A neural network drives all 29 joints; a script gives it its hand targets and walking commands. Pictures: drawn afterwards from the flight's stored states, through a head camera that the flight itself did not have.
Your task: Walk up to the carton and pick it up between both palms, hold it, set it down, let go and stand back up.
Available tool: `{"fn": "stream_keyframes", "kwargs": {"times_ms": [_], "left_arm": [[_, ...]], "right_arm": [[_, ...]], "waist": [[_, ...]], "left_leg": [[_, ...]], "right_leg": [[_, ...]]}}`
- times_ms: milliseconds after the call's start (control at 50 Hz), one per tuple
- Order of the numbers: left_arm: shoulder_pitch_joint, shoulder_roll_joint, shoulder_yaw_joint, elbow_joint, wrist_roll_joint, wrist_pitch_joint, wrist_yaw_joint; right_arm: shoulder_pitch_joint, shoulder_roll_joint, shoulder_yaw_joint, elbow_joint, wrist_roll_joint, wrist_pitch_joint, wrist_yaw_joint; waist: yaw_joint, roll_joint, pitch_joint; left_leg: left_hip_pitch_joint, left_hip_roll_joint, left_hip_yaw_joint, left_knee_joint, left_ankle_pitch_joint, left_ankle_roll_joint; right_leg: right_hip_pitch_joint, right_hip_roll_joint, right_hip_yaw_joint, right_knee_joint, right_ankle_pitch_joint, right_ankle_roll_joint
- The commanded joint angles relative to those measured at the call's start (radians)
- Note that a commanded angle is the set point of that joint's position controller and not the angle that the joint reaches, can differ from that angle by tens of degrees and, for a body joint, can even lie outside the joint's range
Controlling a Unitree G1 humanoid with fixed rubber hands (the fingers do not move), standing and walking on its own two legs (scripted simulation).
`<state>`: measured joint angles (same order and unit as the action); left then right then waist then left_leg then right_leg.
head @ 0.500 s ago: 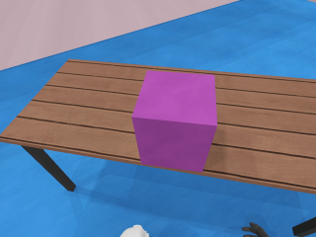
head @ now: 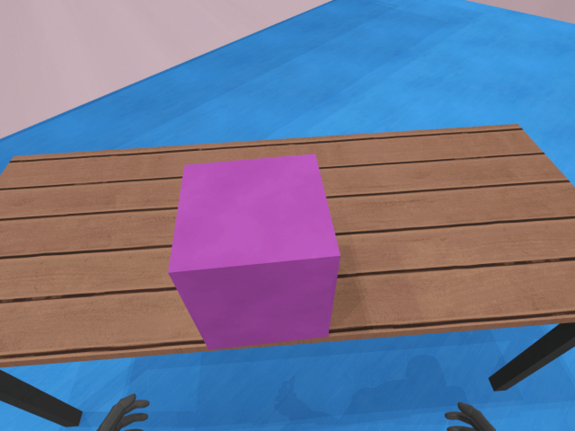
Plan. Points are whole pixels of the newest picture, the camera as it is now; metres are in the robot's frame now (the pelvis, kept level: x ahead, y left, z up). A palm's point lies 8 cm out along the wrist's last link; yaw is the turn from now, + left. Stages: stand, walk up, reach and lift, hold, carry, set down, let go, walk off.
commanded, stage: walk up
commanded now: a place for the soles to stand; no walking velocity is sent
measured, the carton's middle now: (260, 255) +0.40 +0.05 -0.01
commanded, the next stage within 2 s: none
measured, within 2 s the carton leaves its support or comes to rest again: neither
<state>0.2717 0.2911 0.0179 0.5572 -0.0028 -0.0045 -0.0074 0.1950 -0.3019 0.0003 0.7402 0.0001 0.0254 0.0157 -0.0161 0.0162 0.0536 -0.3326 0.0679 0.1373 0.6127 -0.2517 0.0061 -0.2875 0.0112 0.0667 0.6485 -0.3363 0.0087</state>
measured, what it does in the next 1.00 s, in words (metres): lifts its right foot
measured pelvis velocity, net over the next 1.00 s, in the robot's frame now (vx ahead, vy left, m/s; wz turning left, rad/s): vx -0.07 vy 0.02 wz -0.18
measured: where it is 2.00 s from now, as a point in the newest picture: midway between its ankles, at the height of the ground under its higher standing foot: outside the picture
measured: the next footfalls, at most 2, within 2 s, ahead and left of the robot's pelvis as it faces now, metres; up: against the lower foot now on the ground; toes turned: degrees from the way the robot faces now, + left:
left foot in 1.14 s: +0.00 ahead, +0.14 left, +0.00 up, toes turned +5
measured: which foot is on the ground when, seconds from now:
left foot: down 0.00-0.92, up 0.94-1.00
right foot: down 0.00-1.00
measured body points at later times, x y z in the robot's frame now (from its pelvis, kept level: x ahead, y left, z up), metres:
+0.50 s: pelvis -0.01 +0.01 +0.00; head +0.01 +0.00 +0.45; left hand +0.13 +0.27 -0.10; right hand +0.10 -0.27 -0.11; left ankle +0.05 +0.12 -0.72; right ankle +0.01 -0.13 -0.72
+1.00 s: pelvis -0.07 +0.02 -0.01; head -0.05 +0.00 +0.44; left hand +0.07 +0.28 -0.11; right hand +0.00 -0.27 -0.13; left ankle +0.02 +0.13 -0.71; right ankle -0.07 -0.09 -0.73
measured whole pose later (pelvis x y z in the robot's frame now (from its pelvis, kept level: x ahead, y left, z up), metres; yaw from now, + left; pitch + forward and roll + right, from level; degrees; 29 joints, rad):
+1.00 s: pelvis -0.07 +0.02 -0.01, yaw -10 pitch -3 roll +1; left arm 0.34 0.27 0.05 0.62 0.02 0.03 0.00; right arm 0.23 -0.32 -0.02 0.71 -0.01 0.07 0.01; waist 0.01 0.02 0.09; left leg -0.45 0.09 0.12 0.84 -0.46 0.00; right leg -0.33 0.03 0.03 0.75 -0.38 -0.04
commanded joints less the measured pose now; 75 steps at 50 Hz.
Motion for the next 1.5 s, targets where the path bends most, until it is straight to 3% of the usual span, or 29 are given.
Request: {"fn": "stream_keyframes", "kwargs": {"times_ms": [0,480,500,520,600,640,680,700,720,740,760,780,820,880,900,920,940,960,1000,1060,1100,1120,1140,1160,1180,1260,1300,1400,1480], "left_arm": [[0.049,0.152,0.047,-0.074,-0.001,-0.019,0.006],[0.053,0.168,0.061,-0.068,0.005,-0.020,0.003],[0.027,0.206,0.073,-0.078,0.012,-0.018,0.009],[0.067,0.217,0.075,-0.071,0.011,-0.018,0.012],[0.053,0.245,0.085,-0.081,0.011,-0.004,0.017],[0.037,0.250,0.088,-0.082,0.011,0.007,0.018],[0.021,0.233,0.087,-0.090,0.011,0.015,0.014],[0.028,0.206,0.082,-0.091,0.007,0.018,0.013],[0.043,0.168,0.076,-0.091,0.011,0.022,0.014],[0.053,0.160,0.080,-0.085,0.022,0.028,0.017],[0.051,0.169,0.088,-0.079,0.024,0.034,0.019],[0.068,0.164,0.091,-0.071,0.020,0.037,0.017],[0.101,0.133,0.088,-0.061,0.001,0.035,0.007],[0.148,0.114,0.095,-0.024,-0.004,0.019,-0.012],[0.142,0.133,0.104,-0.018,0.003,0.013,-0.012],[0.116,0.215,0.126,-0.028,0.020,0.008,-0.005],[0.070,0.274,0.128,-0.044,0.019,0.009,0.011],[0.017,0.247,0.117,-0.042,0.025,0.002,0.026],[-0.063,0.207,0.099,-0.041,0.039,-0.009,0.034],[-0.076,0.170,0.083,-0.045,0.042,0.003,0.023],[-0.076,0.172,0.072,-0.036,0.030,0.016,0.012],[-0.057,0.173,0.065,-0.028,0.020,0.019,0.005],[-0.010,0.143,0.054,-0.031,0.007,0.020,-0.001],[-0.003,0.112,0.048,-0.032,0.008,0.026,0.003],[-0.021,0.114,0.049,-0.023,0.018,0.029,0.007],[-0.045,0.134,0.058,-0.011,0.022,0.003,0.000],[-0.063,0.148,0.061,-0.002,0.018,-0.005,0.000],[-0.097,0.156,0.055,0.009,0.015,-0.004,0.003],[-0.099,0.153,0.049,0.014,0.016,0.002,-0.001]], "right_arm": [[-0.049,-0.126,-0.028,-0.105,0.000,-0.027,-0.001],[-0.022,-0.170,-0.042,-0.129,-0.001,-0.006,-0.002],[-0.048,-0.207,-0.053,-0.129,-0.003,0.001,-0.004],[-0.020,-0.209,-0.056,-0.125,-0.008,0.006,-0.002],[-0.024,-0.183,-0.057,-0.146,-0.010,0.025,0.005],[-0.016,-0.181,-0.062,-0.153,-0.014,0.028,0.003],[0.019,-0.215,-0.075,-0.148,-0.008,0.022,0.001],[0.029,-0.237,-0.083,-0.142,-0.011,0.019,-0.001],[0.019,-0.258,-0.088,-0.134,-0.015,0.014,-0.004],[0.006,-0.251,-0.089,-0.135,-0.022,0.008,-0.010],[-0.003,-0.230,-0.086,-0.125,-0.026,0.003,-0.017],[-0.025,-0.212,-0.081,-0.118,-0.033,-0.001,-0.023],[-0.072,-0.206,-0.077,-0.115,-0.044,-0.003,-0.030],[-0.034,-0.202,-0.067,-0.096,-0.036,0.013,-0.023],[0.017,-0.173,-0.058,-0.090,-0.022,0.017,-0.015],[0.057,-0.116,-0.035,-0.124,0.003,0.015,-0.004],[-0.001,-0.136,-0.054,-0.140,0.003,0.021,-0.009],[-0.019,-0.155,-0.064,-0.139,-0.002,0.025,-0.010],[0.052,-0.131,-0.068,-0.128,-0.007,0.015,-0.015],[0.105,-0.114,-0.071,-0.126,-0.015,-0.012,-0.017],[0.134,-0.103,-0.073,-0.137,-0.016,-0.029,-0.016],[0.145,-0.119,-0.079,-0.151,-0.021,-0.041,-0.017],[0.137,-0.176,-0.096,-0.167,-0.032,-0.049,-0.019],[0.118,-0.222,-0.107,-0.164,-0.012,-0.052,-0.016],[0.127,-0.199,-0.100,-0.157,-0.004,-0.052,-0.013],[0.122,-0.142,-0.079,-0.185,-0.003,-0.040,-0.009],[0.146,-0.124,-0.079,-0.189,-0.006,-0.038,-0.005],[0.179,-0.112,-0.086,-0.217,-0.012,-0.048,-0.001],[0.174,-0.127,-0.090,-0.239,-0.013,-0.052,-0.004]], "waist": [[0.026,-0.035,-0.123],[0.004,-0.029,-0.071],[0.007,-0.029,-0.005],[0.008,-0.043,-0.087],[0.005,-0.101,-0.111],[0.002,-0.116,-0.091],[-0.014,-0.075,-0.112],[-0.025,0.005,-0.116],[-0.027,0.125,-0.111],[-0.032,0.154,-0.081],[-0.030,0.118,-0.053],[-0.014,0.084,-0.050],[0.012,0.108,-0.050],[0.032,0.089,-0.056],[0.029,0.002,-0.043],[0.029,-0.191,-0.037],[0.052,-0.196,0.018],[0.040,-0.142,0.062],[0.011,-0.156,0.036],[0.018,-0.194,-0.013],[0.000,-0.185,-0.036],[-0.004,-0.146,-0.044],[0.018,-0.007,-0.069],[0.050,0.091,-0.078],[0.039,0.078,-0.044],[0.039,0.084,-0.030],[0.025,0.055,-0.028],[0.001,-0.018,-0.028],[0.007,-0.013,-0.026]], "left_leg": [[0.113,0.091,-0.131,-0.103,0.164,0.055],[0.160,0.134,-0.098,-0.128,-0.136,0.072],[0.141,0.118,-0.084,-0.061,0.099,0.081],[0.184,0.113,-0.072,-0.013,0.162,0.091],[0.192,0.045,-0.075,0.073,0.055,0.069],[0.186,0.036,-0.094,0.065,-0.040,0.064],[0.201,0.114,-0.157,-0.027,-0.042,0.106],[0.168,0.206,-0.206,-0.136,-0.074,0.159],[0.094,0.357,-0.293,-0.261,-0.095,0.245],[0.033,0.440,-0.349,-0.312,-0.042,0.318],[-0.009,0.440,-0.322,-0.314,-0.004,0.340],[-0.026,0.415,-0.265,-0.302,-0.040,0.320],[-0.017,0.341,-0.166,-0.284,-0.173,0.232],[-0.077,0.256,-0.078,-0.206,-0.368,0.117],[-0.108,0.214,-0.052,-0.124,-0.397,0.069],[-0.186,0.106,0.018,0.086,-0.364,-0.004],[-0.140,0.020,-0.080,0.257,-0.370,-0.029],[-0.120,0.007,-0.180,0.348,-0.301,-0.017],[-0.126,-0.046,-0.225,0.395,-0.248,-0.010],[-0.073,-0.059,-0.201,0.222,-0.240,-0.029],[0.068,-0.062,-0.157,-0.030,-0.084,-0.024],[0.138,-0.057,-0.203,-0.146,0.022,-0.005],[0.173,0.036,-0.408,-0.188,0.012,0.045],[0.048,0.148,-0.603,-0.225,-0.047,0.127],[-0.037,0.154,-0.603,-0.238,-0.068,0.161],[-0.155,0.025,-0.426,-0.221,-0.165,0.050],[-0.119,-0.019,-0.381,-0.179,-0.152,0.028],[-0.053,-0.055,-0.353,-0.104,-0.082,0.029],[-0.071,-0.042,-0.397,-0.112,-0.062,0.039]], "right_leg": [[-0.003,-0.106,0.128,-0.114,0.276,-0.059],[-0.191,-0.034,0.200,-0.138,0.057,-0.060],[-0.214,-0.048,0.204,-0.091,0.280,-0.062],[-0.185,-0.062,0.228,-0.079,0.312,-0.072],[-0.234,-0.101,0.329,-0.135,0.234,-0.125],[-0.277,-0.100,0.334,-0.154,0.161,-0.134],[-0.277,-0.038,0.235,-0.057,0.064,-0.095],[-0.253,0.026,0.132,0.090,-0.007,-0.058],[-0.206,0.088,0.004,0.310,-0.132,-0.021],[-0.208,0.063,-0.001,0.484,-0.264,-0.007],[-0.199,0.039,0.021,0.583,-0.275,-0.006],[-0.174,0.014,0.033,0.589,-0.256,-0.008],[-0.117,-0.021,0.008,0.383,-0.239,-0.011],[0.080,0.012,-0.075,-0.037,-0.069,-0.028],[0.095,-0.001,0.022,-0.144,-0.086,-0.053],[0.047,-0.189,0.393,-0.286,-0.343,-0.139],[-0.175,-0.298,0.562,-0.385,-0.462,-0.234],[-0.216,-0.300,0.515,-0.380,-0.367,-0.255],[-0.129,-0.264,0.349,-0.315,-0.021,-0.244],[-0.022,-0.247,0.211,-0.242,0.133,-0.220],[-0.035,-0.231,0.141,-0.167,0.180,-0.172],[-0.079,-0.219,0.119,-0.127,0.156,-0.126],[-0.148,-0.151,0.044,-0.037,0.056,-0.066],[-0.080,-0.039,-0.039,0.050,-0.068,-0.016],[-0.015,-0.030,-0.029,0.053,-0.076,-0.015],[0.097,-0.080,0.034,-0.130,-0.046,-0.060],[0.064,-0.108,0.060,-0.168,-0.083,-0.076],[-0.008,-0.147,0.053,-0.222,-0.136,-0.086],[0.003,-0.136,0.001,-0.187,-0.109,-0.078]]}}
